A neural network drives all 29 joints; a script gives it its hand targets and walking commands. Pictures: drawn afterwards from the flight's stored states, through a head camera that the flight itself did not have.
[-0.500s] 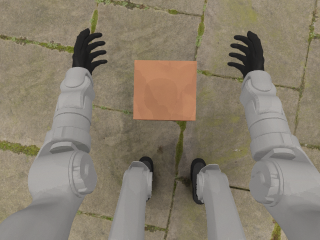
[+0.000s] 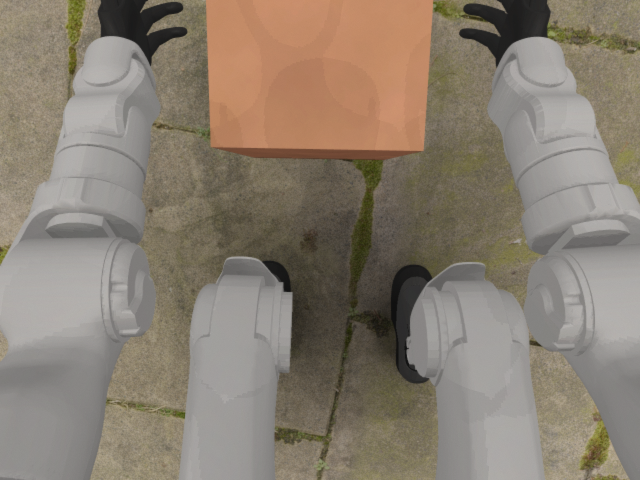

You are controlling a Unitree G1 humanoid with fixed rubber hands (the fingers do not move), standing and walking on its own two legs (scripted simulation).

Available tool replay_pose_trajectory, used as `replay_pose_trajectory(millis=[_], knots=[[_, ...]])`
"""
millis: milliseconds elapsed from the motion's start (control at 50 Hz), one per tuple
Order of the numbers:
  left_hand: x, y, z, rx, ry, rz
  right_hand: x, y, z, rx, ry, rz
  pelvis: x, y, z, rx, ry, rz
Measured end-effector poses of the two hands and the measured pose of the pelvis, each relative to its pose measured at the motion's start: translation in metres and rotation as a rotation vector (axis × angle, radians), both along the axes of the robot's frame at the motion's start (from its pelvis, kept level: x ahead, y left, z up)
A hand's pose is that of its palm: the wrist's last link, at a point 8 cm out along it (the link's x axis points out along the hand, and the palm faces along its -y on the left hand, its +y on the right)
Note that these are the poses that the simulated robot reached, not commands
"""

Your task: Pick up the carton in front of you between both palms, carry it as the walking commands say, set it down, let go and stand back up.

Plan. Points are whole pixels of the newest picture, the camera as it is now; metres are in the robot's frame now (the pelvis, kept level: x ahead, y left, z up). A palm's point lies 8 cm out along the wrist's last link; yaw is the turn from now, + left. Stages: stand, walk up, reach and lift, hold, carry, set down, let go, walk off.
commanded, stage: reach and lift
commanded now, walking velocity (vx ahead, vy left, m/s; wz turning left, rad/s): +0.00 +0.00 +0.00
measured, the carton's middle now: (319, 73) +0.53 +0.05 -0.28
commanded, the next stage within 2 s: none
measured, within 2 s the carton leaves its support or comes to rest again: leaves its support in 0.96 s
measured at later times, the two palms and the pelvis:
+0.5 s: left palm (162, 60) +0.52 +0.22 -0.21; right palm (488, 57) +0.54 -0.13 -0.21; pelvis +0.01 +0.00 -0.04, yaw +0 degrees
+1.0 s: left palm (184, 49) +0.53 +0.20 -0.20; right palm (474, 43) +0.55 -0.11 -0.19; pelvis +0.01 +0.00 -0.04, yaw +0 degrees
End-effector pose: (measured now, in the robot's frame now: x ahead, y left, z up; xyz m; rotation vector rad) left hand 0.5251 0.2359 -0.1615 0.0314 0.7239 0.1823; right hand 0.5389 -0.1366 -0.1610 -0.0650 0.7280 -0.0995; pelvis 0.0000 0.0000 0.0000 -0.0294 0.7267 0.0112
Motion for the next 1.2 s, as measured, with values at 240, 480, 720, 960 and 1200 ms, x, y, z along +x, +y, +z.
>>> replay_pose_trajectory(millis=[240,480,720,960,1200], knots=[[0.003,-0.007,-0.057,0.008,0.020,-0.012,0.000,-0.002,-0.057,-0.001,0.010,0.011,0.004,0.006,-0.033,0.000,-0.078,-0.002],[-0.004,-0.012,-0.048,-0.002,0.005,-0.002,0.000,0.009,-0.047,0.011,-0.002,0.034,0.006,0.002,-0.036,0.006,-0.058,0.002],[0.002,-0.036,-0.046,-0.014,0.007,-0.030,0.001,0.033,-0.046,0.032,-0.004,0.048,-0.002,0.000,-0.029,0.010,-0.065,-0.001],[0.006,-0.038,-0.041,-0.028,0.043,-0.034,0.006,0.031,-0.041,0.036,0.026,0.015,0.004,0.001,-0.039,0.016,-0.083,-0.005],[-0.011,-0.037,0.046,-0.046,-0.070,0.019,-0.007,0.035,0.049,0.072,-0.087,-0.027,0.005,-0.002,-0.021,0.014,-0.033,0.010]])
